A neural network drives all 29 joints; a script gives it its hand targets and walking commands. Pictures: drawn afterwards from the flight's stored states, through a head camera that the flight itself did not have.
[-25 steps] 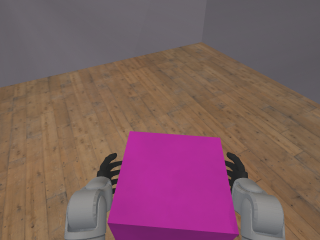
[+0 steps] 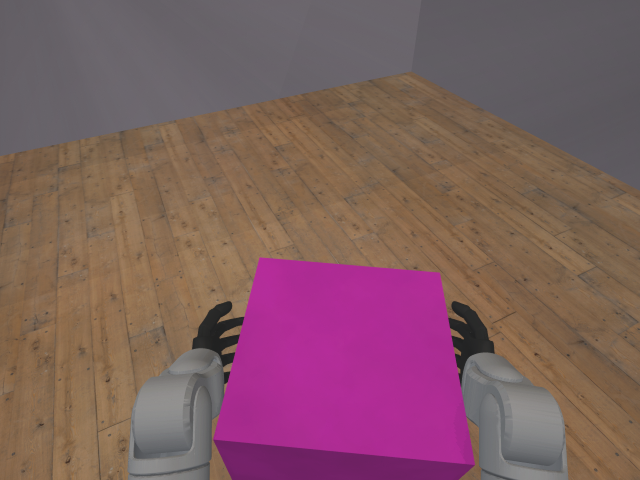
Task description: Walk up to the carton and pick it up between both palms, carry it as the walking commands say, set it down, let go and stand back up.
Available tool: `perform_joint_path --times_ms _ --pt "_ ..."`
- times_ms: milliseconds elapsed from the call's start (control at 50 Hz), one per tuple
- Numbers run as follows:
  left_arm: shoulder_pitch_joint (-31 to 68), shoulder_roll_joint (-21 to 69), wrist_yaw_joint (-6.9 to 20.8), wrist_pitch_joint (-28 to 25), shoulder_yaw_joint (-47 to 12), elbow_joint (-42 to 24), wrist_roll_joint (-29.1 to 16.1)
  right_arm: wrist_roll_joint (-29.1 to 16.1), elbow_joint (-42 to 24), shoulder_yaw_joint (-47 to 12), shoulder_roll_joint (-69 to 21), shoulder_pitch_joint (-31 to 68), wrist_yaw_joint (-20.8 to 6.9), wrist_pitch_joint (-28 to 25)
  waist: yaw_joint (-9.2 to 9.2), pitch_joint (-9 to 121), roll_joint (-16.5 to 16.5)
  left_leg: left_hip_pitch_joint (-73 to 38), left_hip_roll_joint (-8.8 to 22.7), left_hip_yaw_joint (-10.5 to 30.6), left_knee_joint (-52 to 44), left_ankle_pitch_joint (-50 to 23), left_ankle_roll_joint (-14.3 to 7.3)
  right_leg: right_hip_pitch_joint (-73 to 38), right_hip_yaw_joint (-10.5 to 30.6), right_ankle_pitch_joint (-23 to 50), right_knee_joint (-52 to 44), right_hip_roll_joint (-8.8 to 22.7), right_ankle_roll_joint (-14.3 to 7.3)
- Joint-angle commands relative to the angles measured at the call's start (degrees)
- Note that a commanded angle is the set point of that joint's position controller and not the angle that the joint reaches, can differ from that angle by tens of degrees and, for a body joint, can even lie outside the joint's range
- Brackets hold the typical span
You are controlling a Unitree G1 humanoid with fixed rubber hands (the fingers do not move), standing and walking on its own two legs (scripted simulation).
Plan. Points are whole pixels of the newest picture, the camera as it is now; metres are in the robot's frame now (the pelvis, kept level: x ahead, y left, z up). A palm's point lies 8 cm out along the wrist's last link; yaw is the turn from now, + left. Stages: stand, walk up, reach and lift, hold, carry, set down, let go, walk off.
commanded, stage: carry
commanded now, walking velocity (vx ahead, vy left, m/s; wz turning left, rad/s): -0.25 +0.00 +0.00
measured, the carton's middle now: (337, 394) +0.25 +0.00 +0.03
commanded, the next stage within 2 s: none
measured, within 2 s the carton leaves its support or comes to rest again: neither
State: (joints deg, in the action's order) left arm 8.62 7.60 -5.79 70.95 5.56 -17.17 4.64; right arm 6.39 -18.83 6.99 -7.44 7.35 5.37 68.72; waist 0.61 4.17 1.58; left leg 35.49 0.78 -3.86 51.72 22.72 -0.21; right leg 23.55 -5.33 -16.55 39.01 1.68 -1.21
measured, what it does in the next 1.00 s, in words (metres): walks backwards: left foot, then right foot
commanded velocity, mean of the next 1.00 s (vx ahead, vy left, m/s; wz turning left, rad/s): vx -0.06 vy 0.00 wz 0.07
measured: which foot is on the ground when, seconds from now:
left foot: up 0.00-0.14, down 0.16-0.48, up 0.50-0.66, down 0.68-1.00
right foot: down 0.00-0.18, up 0.20-0.44, down 0.46-1.00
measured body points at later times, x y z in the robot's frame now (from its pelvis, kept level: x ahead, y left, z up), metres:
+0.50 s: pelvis -0.20 +0.04 +0.00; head -0.22 +0.03 +0.45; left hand +0.06 +0.19 +0.08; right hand +0.07 -0.11 +0.08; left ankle -0.05 +0.12 -0.71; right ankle -0.20 -0.07 -0.72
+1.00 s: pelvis -0.34 +0.05 +0.00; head -0.37 +0.04 +0.45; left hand -0.08 +0.22 +0.09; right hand -0.06 -0.09 +0.09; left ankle -0.23 +0.15 -0.72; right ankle -0.21 -0.06 -0.71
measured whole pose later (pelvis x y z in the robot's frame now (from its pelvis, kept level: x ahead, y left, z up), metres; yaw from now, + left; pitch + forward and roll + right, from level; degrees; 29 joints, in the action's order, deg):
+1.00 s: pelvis -0.34 +0.05 +0.00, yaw +1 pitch -1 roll +0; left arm 8.6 7.6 -5.5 72.4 7.6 -17.1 4.8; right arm 7.0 -16.0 6.4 -7.8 10.1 5.5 70.4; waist 1.9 5.3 1.4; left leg 25.9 0.6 -4.4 36.4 10.0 -2.0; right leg 29.1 -4.9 -18.6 39.1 3.0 -1.2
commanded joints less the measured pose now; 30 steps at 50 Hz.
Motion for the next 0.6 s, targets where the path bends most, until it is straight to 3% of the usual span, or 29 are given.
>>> perform_joint_path --times_ms 0,20,40,60,100,120,140,160,180,200,220,240,280,300,340,360,380,400,420,440,460,480,500,520,540,560,580 --pt "32.44 51.02 16.58 -2.13 -38.72 -10.72 -22.10 -25.51 -7.66 -42.88 -53.00 33.94 -15.94 0.17 -0.22 14.08 -10.87 -5.67 1.15 2.58 15.38 1.17 0.60 -0.76 13.17 12.08 -18.74 15.96 -5.85" --pt "32.75 50.52 16.05 -2.04 -39.08 -11.97 -21.91 -25.66 -8.20 -43.03 -52.11 33.42 -16.01 0.43 -0.21 15.37 -9.84 -4.78 1.24 1.21 8.92 1.52 0.79 -4.05 12.17 13.78 -17.41 15.29 -5.79" --pt "31.85 50.00 15.79 -1.87 -38.37 -11.80 -21.25 -26.17 -8.52 -43.26 -51.70 34.30 -16.02 0.60 -0.13 16.21 -11.17 -5.93 0.82 -0.57 3.97 2.21 0.85 -5.50 11.85 13.58 -17.53 15.02 -5.35" --pt "30.55 48.88 15.53 -1.69 -37.75 -11.61 -20.72 -26.40 -7.69 -43.56 -51.36 33.04 -15.91 1.13 0.01 17.40 -15.21 -7.61 0.44 -0.96 -2.74 3.58 0.79 -8.00 12.42 15.52 -16.47 14.83 -5.53" --pt "27.98 48.64 15.10 -1.31 -37.17 -9.87 -19.33 -26.20 -6.17 -42.96 -51.27 30.97 -16.24 1.66 -0.28 19.44 -15.30 -12.93 -0.53 -2.04 -16.62 1.03 0.42 -10.33 12.93 16.73 -14.27 14.38 -5.19" --pt "26.14 48.54 14.96 -1.01 -36.99 -8.34 -18.64 -25.94 -4.74 -42.45 -51.15 29.77 -16.50 1.82 -0.48 19.91 -10.33 -17.63 1.09 0.80 -25.25 -3.85 0.21 -8.33 11.27 16.87 -10.51 12.93 -3.51" --pt "25.25 48.33 15.07 -0.93 -36.87 -7.51 -18.63 -24.84 -2.62 -41.45 -51.05 27.09 -16.78 1.88 -0.79 19.62 -1.16 -23.67 9.24 11.39 -31.62 -8.87 -1.17 -1.29 7.31 10.01 -3.27 8.77 -0.04" --pt "25.86 47.90 15.08 -1.25 -36.98 -8.73 -18.68 -24.84 -1.83 -40.76 -50.96 26.08 -17.08 1.45 -0.72 17.58 15.76 -29.75 23.04 28.25 -32.94 -26.47 -6.30 14.46 1.45 -7.16 5.10 1.84 4.04" --pt "29.80 48.71 15.27 -1.29 -38.68 -10.70 -19.90 -24.21 -1.74 -40.17 -51.47 25.41 -17.53 0.51 -1.90 16.52 22.01 -20.79 25.98 26.06 -32.42 -31.25 -12.68 12.05 2.94 -19.54 20.21 0.97 3.30" --pt "31.74 49.95 15.35 -1.59 -39.86 -11.19 -20.38 -24.06 -2.09 -40.23 -52.60 26.24 -17.47 0.44 -1.45 14.30 13.25 -15.52 23.10 23.81 -33.41 -24.83 -11.79 8.95 4.17 -16.25 28.43 0.20 2.72" --pt "33.57 51.49 15.69 -1.94 -41.45 -12.24 -21.96 -24.14 -4.25 -40.40 -53.14 27.98 -17.26 0.29 -1.13 13.52 7.15 -14.62 19.77 19.76 -33.23 -20.61 -9.98 8.60 4.65 -12.00 31.03 0.05 2.87" --pt "35.74 51.94 15.89 -2.06 -42.20 -13.25 -23.51 -23.83 -5.32 -39.96 -52.68 28.86 -16.93 0.08 -1.12 13.66 5.18 -13.61 17.69 16.11 -32.99 -15.63 -8.99 8.69 4.03 -9.54 32.77 0.38 3.12" --pt "36.34 50.96 16.18 -1.83 -41.77 -13.93 -24.42 -24.10 -5.94 -39.70 -52.79 29.47 -16.06 -0.05 -0.47 15.34 6.24 -13.49 14.55 11.53 -34.29 -2.73 -6.49 6.44 2.54 -7.76 27.02 0.54 3.21" --pt "36.41 50.43 16.24 -1.44 -41.75 -14.53 -24.79 -23.50 -6.01 -39.26 -52.39 28.25 -15.74 0.11 -0.39 15.69 9.10 -14.69 14.42 11.19 -35.03 0.06 -5.80 5.49 1.44 -8.86 23.14 0.11 3.31" --pt "37.45 49.79 16.38 -1.14 -42.19 -15.90 -25.67 -22.93 -7.22 -39.01 -52.30 27.84 -15.20 0.19 -0.75 17.75 11.76 -17.33 15.87 13.59 -36.84 3.70 -6.19 1.60 0.39 -15.13 12.30 -1.23 2.43" --pt "35.30 49.39 16.45 -0.76 -41.92 -14.21 -25.39 -22.61 -6.28 -38.67 -52.00 26.69 -14.94 0.49 -1.01 18.45 11.51 -18.03 16.74 14.80 -37.99 5.28 -5.84 -0.83 -0.29 -16.06 7.26 -2.01 1.72" --pt "34.67 48.95 16.69 -0.59 -41.79 -13.59 -25.19 -21.87 -5.90 -38.59 -51.57 25.91 -14.79 0.62 -1.08 19.52 13.72 -17.41 16.98 14.37 -39.64 7.23 -5.11 -5.21 -2.15 -15.27 1.51 -3.26 0.98" --pt "32.70 49.39 17.10 -0.37 -41.32 -11.43 -24.92 -21.26 -5.56 -38.58 -51.18 25.88 -14.50 0.66 -0.45 19.94 12.76 -16.12 15.73 13.04 -40.07 7.57 -3.09 -11.82 -3.31 -11.62 -8.94 -3.92 -0.33" --pt "32.59 49.27 17.42 -0.25 -40.97 -10.90 -25.27 -20.52 -4.39 -38.42 -51.09 25.26 -14.21 0.87 -0.26 20.01 8.21 -13.83 12.57 10.28 -38.34 5.64 0.22 -18.45 -1.62 -9.29 -17.91 -2.31 -0.49" --pt "30.25 49.57 17.55 -0.54 -40.96 -9.35 -25.18 -20.40 -4.71 -38.74 -50.51 25.55 -14.20 0.56 0.06 20.06 -4.05 -10.61 8.49 5.27 -28.60 -2.34 3.62 -22.18 9.93 -13.39 -24.29 5.92 -1.47" --pt "28.13 50.66 17.77 -1.08 -39.91 -7.54 -24.25 -20.48 -4.20 -39.64 -49.88 23.72 -14.47 0.91 -0.06 16.91 -21.66 -4.87 1.64 -0.82 -12.31 -0.69 4.07 -14.14 26.08 -21.10 -26.45 17.40 -6.35" --pt "29.01 52.37 18.13 -2.05 -39.59 -6.60 -23.78 -22.29 -6.57 -41.24 -51.76 29.53 -15.11 0.52 0.06 12.24 -21.50 -10.20 2.09 2.66 2.41 -2.04 1.72 3.66 26.15 -28.69 -30.77 21.70 -9.77" --pt "31.88 53.06 18.17 -1.78 -39.39 -7.50 -23.74 -22.81 -6.02 -41.51 -52.79 31.40 -15.29 0.31 -0.30 10.99 -13.90 -13.08 1.51 3.29 6.11 -4.34 2.10 6.84 18.16 -25.79 -30.74 17.93 -6.67" --pt "33.74 53.35 17.87 -1.70 -39.70 -8.92 -23.98 -23.96 -6.31 -41.94 -53.63 32.63 -15.52 0.02 -0.26 10.81 -8.38 -11.88 0.23 2.82 7.94 -4.57 2.05 5.18 13.72 -16.18 -28.43 15.70 -5.73" --pt "34.19 52.53 17.42 -1.74 -40.16 -10.01 -24.05 -25.07 -7.20 -42.55 -53.25 33.13 -15.80 0.20 -0.34 10.84 -6.68 -11.77 1.23 3.08 7.85 -3.81 1.59 4.77 11.73 -11.25 -26.61 14.75 -4.65" --pt "33.69 51.24 16.91 -1.57 -39.53 -10.02 -23.38 -25.45 -6.72 -42.63 -52.83 32.41 -16.02 0.69 -0.59 11.06 -7.79 -12.44 2.26 2.53 2.57 -2.98 1.23 3.42 9.25 -8.96 -24.58 13.59 -3.50" --pt "34.24 50.31 16.46 -1.36 -39.07 -10.77 -22.79 -25.93 -6.94 -42.61 -51.37 33.45 -16.18 1.15 -0.36 11.82 -8.08 -10.85 1.62 0.72 -5.26 -1.51 1.19 -0.70 9.27 -8.57 -22.24 12.76 -3.88"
